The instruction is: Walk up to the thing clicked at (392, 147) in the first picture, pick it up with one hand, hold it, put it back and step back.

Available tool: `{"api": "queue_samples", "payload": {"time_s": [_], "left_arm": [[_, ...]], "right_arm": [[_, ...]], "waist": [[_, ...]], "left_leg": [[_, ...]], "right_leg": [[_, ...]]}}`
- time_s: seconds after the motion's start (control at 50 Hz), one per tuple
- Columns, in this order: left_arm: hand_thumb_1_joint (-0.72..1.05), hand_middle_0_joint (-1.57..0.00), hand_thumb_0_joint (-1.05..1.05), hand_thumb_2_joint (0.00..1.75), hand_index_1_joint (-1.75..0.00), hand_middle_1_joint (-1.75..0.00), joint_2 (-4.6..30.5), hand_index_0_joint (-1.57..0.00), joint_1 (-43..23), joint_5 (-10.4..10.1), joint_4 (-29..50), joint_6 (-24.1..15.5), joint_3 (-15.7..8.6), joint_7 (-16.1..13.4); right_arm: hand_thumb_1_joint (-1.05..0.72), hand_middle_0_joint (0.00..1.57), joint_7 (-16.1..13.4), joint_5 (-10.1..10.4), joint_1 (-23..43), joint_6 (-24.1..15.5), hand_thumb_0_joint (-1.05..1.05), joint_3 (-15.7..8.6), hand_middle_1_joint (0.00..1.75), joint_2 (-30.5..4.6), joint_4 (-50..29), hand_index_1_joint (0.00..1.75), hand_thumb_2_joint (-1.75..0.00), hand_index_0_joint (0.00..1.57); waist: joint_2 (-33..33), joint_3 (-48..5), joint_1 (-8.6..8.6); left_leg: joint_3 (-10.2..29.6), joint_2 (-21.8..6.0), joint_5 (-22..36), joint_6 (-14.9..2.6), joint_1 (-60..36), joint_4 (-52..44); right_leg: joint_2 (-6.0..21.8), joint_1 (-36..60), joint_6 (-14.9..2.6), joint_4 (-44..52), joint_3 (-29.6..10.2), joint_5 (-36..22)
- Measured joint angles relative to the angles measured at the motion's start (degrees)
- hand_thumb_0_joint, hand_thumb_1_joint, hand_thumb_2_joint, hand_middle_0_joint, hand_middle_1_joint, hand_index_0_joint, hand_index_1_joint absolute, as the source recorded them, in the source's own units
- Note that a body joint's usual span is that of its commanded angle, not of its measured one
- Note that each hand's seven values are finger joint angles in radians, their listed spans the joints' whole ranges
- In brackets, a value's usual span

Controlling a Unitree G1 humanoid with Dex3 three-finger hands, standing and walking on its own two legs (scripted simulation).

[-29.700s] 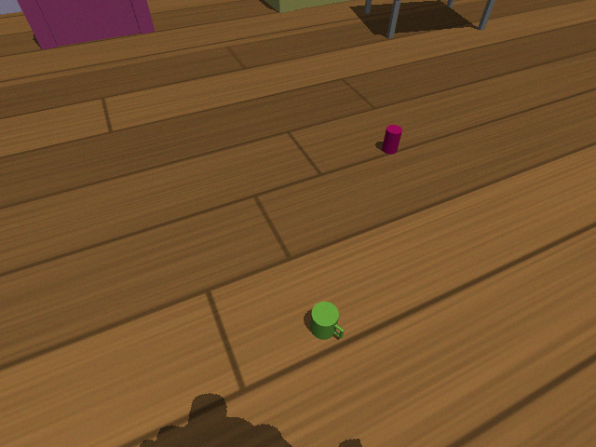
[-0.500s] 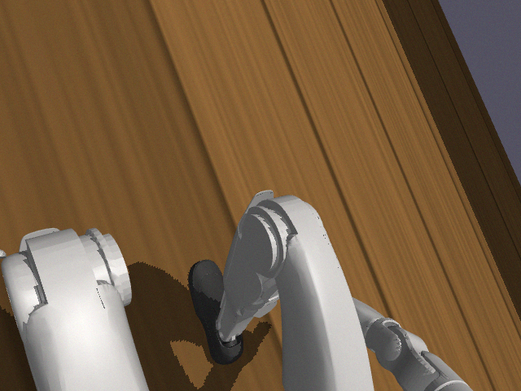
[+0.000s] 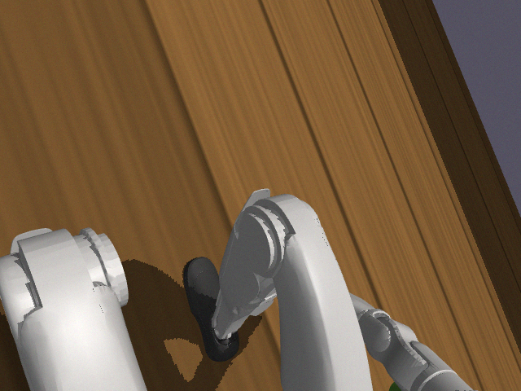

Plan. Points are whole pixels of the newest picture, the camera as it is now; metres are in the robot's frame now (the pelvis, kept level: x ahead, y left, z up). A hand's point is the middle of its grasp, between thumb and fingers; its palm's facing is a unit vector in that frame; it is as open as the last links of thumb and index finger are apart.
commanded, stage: close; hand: left
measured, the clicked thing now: out of the picture +0.42 +0.29 -0.21
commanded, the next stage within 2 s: settle in 0.24 s
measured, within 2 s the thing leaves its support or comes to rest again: leaves its support in 0.74 s
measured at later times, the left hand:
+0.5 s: hand out of the picture +0.41 +0.29 -0.18, palm faces +0.41 -0.91 -0.02, open 11.1 cm
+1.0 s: hand out of the picture +0.39 +0.32 -0.11, palm faces +0.39 -0.92 -0.05, open 11.3 cm
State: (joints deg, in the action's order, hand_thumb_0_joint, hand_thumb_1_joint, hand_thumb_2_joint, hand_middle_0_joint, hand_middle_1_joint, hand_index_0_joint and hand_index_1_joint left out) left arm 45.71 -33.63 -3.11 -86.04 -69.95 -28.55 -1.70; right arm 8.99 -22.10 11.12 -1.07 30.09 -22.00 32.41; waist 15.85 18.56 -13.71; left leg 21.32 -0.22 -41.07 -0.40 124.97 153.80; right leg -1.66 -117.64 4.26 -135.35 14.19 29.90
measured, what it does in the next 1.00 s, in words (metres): stands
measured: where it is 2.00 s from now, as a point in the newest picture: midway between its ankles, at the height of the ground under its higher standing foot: (154, 367)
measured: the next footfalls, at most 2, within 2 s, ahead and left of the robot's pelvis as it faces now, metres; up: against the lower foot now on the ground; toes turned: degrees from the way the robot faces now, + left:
none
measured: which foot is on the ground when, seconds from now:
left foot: down 0.00-1.00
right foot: down 0.00-1.00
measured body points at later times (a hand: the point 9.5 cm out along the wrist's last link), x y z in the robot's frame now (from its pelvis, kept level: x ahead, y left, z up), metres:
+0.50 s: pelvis +0.00 +0.00 +0.00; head +0.22 +0.19 +0.34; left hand +0.38 +0.34 -0.17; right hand +0.16 -0.24 -0.03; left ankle +0.09 +0.12 -0.25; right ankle +0.17 -0.13 -0.25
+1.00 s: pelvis +0.01 +0.00 +0.03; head +0.21 +0.18 +0.38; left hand +0.36 +0.36 -0.10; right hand +0.19 -0.24 -0.03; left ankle +0.09 +0.12 -0.25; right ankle +0.17 -0.13 -0.25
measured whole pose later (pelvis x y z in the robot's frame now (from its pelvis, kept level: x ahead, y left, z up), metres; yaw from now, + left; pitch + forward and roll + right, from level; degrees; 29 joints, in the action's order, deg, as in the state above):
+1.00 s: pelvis +0.01 +0.00 +0.03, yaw +3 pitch +18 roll -16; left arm 36.7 -27.3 -4.0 -57.4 -50.5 -24.3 0.0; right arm 8.7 -15.6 3.5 0.9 18.5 -19.6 36.4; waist 9.8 9.7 -9.6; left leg 16.6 0.3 -41.1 -0.3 126.5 147.5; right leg 0.9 -119.5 2.8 -132.8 11.4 32.9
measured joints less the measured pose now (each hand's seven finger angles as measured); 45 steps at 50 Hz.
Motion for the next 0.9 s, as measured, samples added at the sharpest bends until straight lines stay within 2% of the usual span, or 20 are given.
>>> {"api": "queue_samples", "payload": {"time_s": [0.22,0.56,0.74,0.9], "left_arm": [[-0.12,-0.6,-0.02,0.59,-0.69,-0.67,0.85,-0.59,-1.44,1.0,-1.54,0.45,-0.34,-2.42],[-0.39,-0.63,-0.01,0.9,-0.92,-0.91,1.22,-0.62,-1.83,1.17,0.95,2.8,-0.96,-2.1],[-0.43,-0.63,-0.01,0.96,-0.96,-0.95,-2.11,-0.62,1.04,1.42,11.8,8.81,-1.51,-1.69],[-0.46,-0.63,-0.01,1.0,-0.97,-0.96,-6.68,-0.62,4.62,0.73,23.6,15.51,1.96,-0.16]], "right_arm": [[-0.88,0.2,0.1,-0.18,-0.79,0.39,0.0,0.17,0.3,0.08,0.07,0.3,-0.9,0.21],[-0.91,0.2,0.57,0.33,-1.9,0.92,0.0,-0.54,0.3,0.11,0.42,0.3,-0.91,0.21],[-0.92,0.2,0.87,1.1,-3.33,1.04,0.0,-3.8,0.3,0.62,0.9,0.3,-0.91,0.21],[-0.92,0.2,0.3,3.87,-6.03,1.64,0.0,-8.39,0.3,1.83,3.18,0.3,-0.91,0.21]], "waist": [[0.28,-0.06,-0.35],[0.15,0.64,-0.29],[-0.47,-0.25,0.89],[-3.28,-5.09,2.96]], "left_leg": [[-0.28,-0.29,0.23,-0.37,0.0,-0.46],[-0.25,-0.33,0.05,-0.13,0.13,-0.42],[-0.61,0.07,-0.34,0.55,0.27,-1.23],[-2.58,0.5,-0.33,0.65,0.86,-4.05]], "right_leg": [[-0.16,0.13,-0.15,0.54,-0.09,-0.23],[-0.15,-0.28,-0.25,0.35,-0.11,-0.17],[0.51,-0.65,-0.37,0.4,-0.35,0.66],[1.78,-1.2,-1.06,1.56,-1.46,2.15]]}}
